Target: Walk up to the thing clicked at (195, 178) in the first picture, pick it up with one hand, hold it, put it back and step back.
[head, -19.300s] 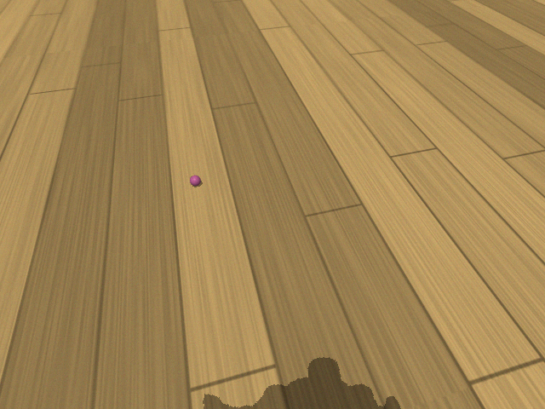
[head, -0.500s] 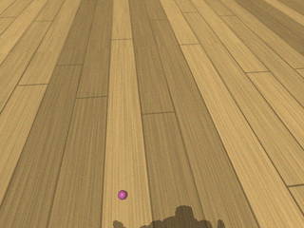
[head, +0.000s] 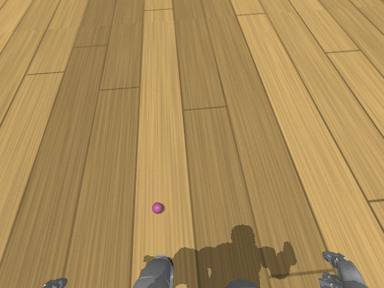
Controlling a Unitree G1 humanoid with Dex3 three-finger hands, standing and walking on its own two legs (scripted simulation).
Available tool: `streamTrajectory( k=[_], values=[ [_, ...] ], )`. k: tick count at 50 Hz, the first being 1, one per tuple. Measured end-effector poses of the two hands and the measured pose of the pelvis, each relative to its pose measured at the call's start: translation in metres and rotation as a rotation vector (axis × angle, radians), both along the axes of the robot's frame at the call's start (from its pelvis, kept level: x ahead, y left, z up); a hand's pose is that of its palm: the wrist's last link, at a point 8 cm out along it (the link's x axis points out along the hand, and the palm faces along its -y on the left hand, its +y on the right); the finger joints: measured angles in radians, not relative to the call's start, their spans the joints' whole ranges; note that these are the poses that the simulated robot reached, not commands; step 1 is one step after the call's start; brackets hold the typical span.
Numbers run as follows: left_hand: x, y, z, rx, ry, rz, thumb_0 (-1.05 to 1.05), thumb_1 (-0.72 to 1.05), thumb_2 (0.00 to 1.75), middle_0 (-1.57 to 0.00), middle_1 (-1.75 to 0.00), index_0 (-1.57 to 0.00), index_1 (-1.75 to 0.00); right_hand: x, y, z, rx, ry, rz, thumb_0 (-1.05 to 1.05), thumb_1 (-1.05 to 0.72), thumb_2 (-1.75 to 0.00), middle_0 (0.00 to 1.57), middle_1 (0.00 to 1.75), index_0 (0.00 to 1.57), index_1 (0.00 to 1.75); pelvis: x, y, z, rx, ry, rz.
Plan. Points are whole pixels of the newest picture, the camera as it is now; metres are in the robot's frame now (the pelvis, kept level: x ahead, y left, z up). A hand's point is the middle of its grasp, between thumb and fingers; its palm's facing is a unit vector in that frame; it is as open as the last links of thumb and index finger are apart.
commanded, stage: walk up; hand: left
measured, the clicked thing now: (157, 208) +0.51 +0.22 -0.72
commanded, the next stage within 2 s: stand in 1.52 s
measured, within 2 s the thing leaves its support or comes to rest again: neither
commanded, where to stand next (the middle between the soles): +0.13 -0.01 m, yaw +0 degrees
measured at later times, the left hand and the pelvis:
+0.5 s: hand out of the picture +0.03 +0.31 -0.12, palm faces +0.05 -0.92 -0.39, open 7.4 cm; pelvis +0.01 +0.02 +0.02, yaw +5 degrees
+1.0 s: hand out of the picture +0.11 +0.31 -0.14, palm faces +0.03 -0.93 -0.36, open 7.4 cm; pelvis +0.00 +0.04 +0.01, yaw +3 degrees
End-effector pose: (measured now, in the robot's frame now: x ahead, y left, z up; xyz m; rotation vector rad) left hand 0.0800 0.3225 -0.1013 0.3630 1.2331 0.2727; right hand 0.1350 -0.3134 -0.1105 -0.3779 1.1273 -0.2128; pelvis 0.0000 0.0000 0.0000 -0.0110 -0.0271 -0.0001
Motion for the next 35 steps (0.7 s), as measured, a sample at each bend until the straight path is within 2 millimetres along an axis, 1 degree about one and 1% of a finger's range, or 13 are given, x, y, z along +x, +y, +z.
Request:
streamTrajectory(
  k=[3,5,7,9,11,14,18,21,25,28,31,35],
  values=[
    [-0.033,-0.010,0.005,0.002,0.034,0.014,0.00,0.91,0.90,-0.21,-0.30,-0.20,-0.30,-0.013,-0.003,-0.001,0.016,0.017,0.004,0.00,-0.91,-0.90,0.20,0.30,0.20,0.30,-0.010,-0.005,0.004,0.025,-0.009,0.005],
    [-0.050,-0.014,0.010,0.002,0.053,0.031,0.00,0.90,0.90,-0.21,-0.30,-0.20,-0.30,-0.025,-0.003,0.000,0.033,0.034,0.005,0.00,-0.91,-0.90,0.20,0.30,0.20,0.30,-0.014,-0.004,0.009,0.026,-0.007,0.015],
    [-0.062,-0.016,0.016,0.004,0.050,0.044,0.00,0.90,0.90,-0.21,-0.30,-0.20,-0.30,-0.040,-0.003,0.000,0.044,0.064,0.015,0.00,-0.91,-0.90,0.20,0.30,0.20,0.30,-0.017,-0.004,0.013,0.025,-0.006,0.031],
    [-0.069,-0.015,0.020,0.004,0.024,0.056,0.00,0.90,0.90,-0.21,-0.30,-0.21,-0.30,-0.055,-0.001,-0.001,0.048,0.112,0.032,0.00,-0.91,-0.90,0.20,0.30,0.20,0.30,-0.017,-0.003,0.016,0.021,-0.005,0.052],
    [-0.075,-0.012,0.022,0.000,-0.009,0.069,0.00,0.90,0.90,-0.21,-0.30,-0.21,-0.30,-0.066,0.003,0.000,0.051,0.159,0.053,0.00,-0.91,-0.90,0.20,0.30,0.20,0.30,-0.016,0.000,0.017,0.021,-0.004,0.076],
    [-0.085,0.000,0.022,-0.006,-0.030,0.085,0.00,0.90,0.90,-0.21,-0.30,-0.21,-0.30,-0.069,0.012,0.003,0.048,0.186,0.083,0.00,-0.91,-0.90,0.20,0.30,0.20,0.30,-0.014,0.007,0.016,0.019,-0.002,0.104],
    [-0.096,0.020,0.014,-0.010,0.018,0.095,0.00,0.90,0.90,-0.21,-0.30,-0.21,-0.30,-0.062,0.027,0.012,0.044,0.111,0.084,0.00,-0.91,-0.90,0.20,0.30,0.20,0.30,-0.010,0.018,0.014,0.050,-0.011,0.093],
    [-0.087,0.025,0.016,-0.015,0.037,0.086,0.00,0.90,0.90,-0.21,-0.30,-0.20,-0.30,-0.060,0.031,0.023,0.042,0.060,0.069,0.00,-0.91,-0.90,0.20,0.30,0.21,0.30,-0.002,0.021,0.020,0.034,-0.013,0.096],
    [-0.060,0.025,0.020,-0.019,-0.005,0.044,0.00,0.90,0.90,-0.21,-0.30,-0.20,-0.30,-0.056,0.027,0.029,0.027,0.048,0.055,0.00,-0.91,-0.90,0.20,0.30,0.21,0.30,0.008,0.020,0.023,0.022,-0.023,0.090],
    [-0.036,0.020,0.020,-0.010,-0.046,0.020,0.00,0.90,0.90,-0.21,-0.30,-0.20,-0.30,-0.048,0.021,0.022,0.022,0.051,0.045,0.00,-0.91,-0.90,0.20,0.30,0.21,0.30,0.015,0.017,0.018,0.018,-0.032,0.083],
    [-0.014,0.014,0.013,0.010,-0.090,0.007,0.00,0.90,0.90,-0.21,-0.30,-0.20,-0.30,-0.034,0.016,0.007,0.032,0.046,0.027,0.00,-0.91,-0.90,0.20,0.30,0.21,0.30,0.018,0.011,0.007,0.012,-0.042,0.078],
    [0.008,0.003,0.014,-0.003,-0.133,-0.023,0.00,0.90,0.90,-0.21,-0.30,-0.20,-0.30,-0.021,0.022,-0.001,0.044,0.051,0.026,0.00,-0.91,-0.90,0.20,0.30,0.20,0.30,0.014,0.013,0.005,0.008,-0.043,0.082]
  ],
)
